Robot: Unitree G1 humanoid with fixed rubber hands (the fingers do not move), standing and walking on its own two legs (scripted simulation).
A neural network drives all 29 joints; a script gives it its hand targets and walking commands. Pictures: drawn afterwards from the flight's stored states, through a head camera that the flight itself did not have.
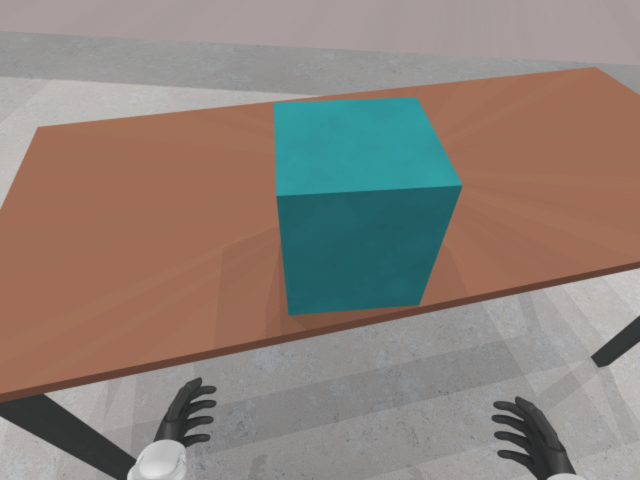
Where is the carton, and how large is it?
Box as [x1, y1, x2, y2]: [274, 97, 462, 314]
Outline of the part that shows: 416,97 274,103 276,197 288,314 419,304 462,185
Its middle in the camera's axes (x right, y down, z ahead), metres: +0.04 -0.04 +0.59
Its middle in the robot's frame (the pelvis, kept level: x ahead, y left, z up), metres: +0.47 +0.01 +0.06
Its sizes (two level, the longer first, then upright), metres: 0.210 0.200 0.250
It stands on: a table, 0.72 m high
